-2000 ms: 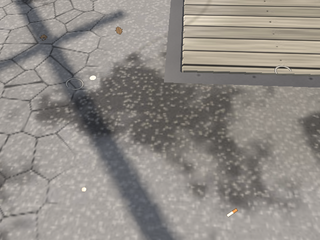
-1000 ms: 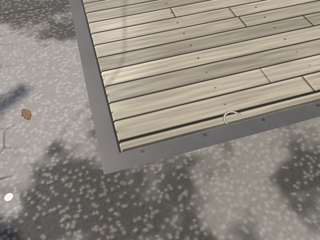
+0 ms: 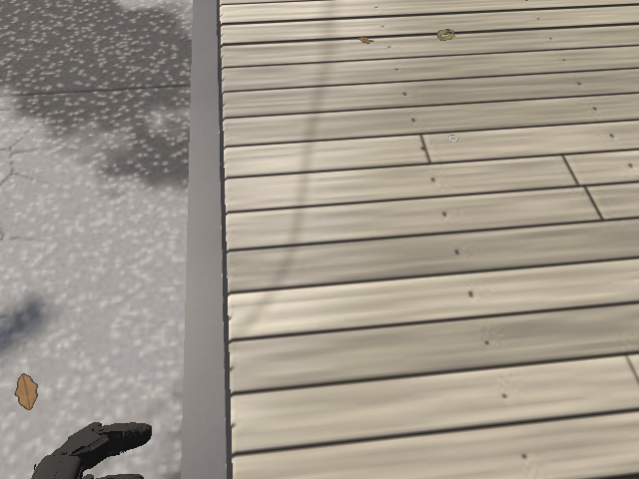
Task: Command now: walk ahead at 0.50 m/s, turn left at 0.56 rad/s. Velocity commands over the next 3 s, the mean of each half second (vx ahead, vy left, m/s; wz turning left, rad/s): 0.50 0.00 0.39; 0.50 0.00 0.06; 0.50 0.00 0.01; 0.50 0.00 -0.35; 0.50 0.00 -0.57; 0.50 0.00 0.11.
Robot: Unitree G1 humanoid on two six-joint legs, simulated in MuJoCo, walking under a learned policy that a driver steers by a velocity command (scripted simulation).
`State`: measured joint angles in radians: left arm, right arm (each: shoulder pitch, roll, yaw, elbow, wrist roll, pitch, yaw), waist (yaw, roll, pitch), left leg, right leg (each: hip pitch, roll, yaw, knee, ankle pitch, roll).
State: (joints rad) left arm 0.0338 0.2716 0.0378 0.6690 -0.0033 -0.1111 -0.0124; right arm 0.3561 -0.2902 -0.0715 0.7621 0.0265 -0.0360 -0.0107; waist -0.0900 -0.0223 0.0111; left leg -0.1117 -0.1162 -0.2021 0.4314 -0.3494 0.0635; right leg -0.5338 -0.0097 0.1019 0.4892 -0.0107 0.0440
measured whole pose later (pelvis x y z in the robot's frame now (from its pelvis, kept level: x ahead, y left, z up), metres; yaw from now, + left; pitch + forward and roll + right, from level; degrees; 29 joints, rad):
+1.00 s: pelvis +0.52 +0.07 +0.00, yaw +12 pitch +2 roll +2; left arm 0.04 0.26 0.02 0.75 -0.01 -0.08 -0.04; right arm 0.39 -0.29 -0.06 0.84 0.02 -0.06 0.00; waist -0.08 -0.04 0.01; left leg 0.03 -0.04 0.04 0.26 -0.33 0.01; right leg -0.58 -0.07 0.01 0.54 0.01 -0.02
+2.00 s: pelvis +1.04 +0.19 +0.00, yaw -1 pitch +1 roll +3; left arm 0.13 0.27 0.07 0.79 -0.02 -0.02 -0.03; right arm 0.30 -0.26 -0.07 0.90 -0.01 -0.08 -0.01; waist -0.07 -0.04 0.03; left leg 0.05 -0.03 0.24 0.21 -0.27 0.02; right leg -0.67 -0.11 0.02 0.73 0.02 -0.02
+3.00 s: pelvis +1.60 +0.08 +0.01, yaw -12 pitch +2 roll +0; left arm 0.04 0.26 0.04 0.65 0.00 -0.10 -0.01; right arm 0.39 -0.27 -0.06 0.83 0.03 -0.05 0.00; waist -0.11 -0.02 0.03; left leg -0.12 -0.09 -0.16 0.34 -0.24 0.05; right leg -0.55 -0.03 0.11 0.56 -0.05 0.05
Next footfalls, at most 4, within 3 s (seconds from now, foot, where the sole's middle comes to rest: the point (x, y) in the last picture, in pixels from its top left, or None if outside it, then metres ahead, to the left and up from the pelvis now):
0.04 right None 0.19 -0.13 -0.77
0.54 left None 0.41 0.17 -0.77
1.06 right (302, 356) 0.75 -0.01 -0.77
1.58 left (174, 281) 0.98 0.29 -0.77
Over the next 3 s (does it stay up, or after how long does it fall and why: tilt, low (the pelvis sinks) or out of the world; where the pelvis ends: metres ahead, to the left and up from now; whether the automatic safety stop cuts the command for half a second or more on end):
stays up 1.60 0.08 0.01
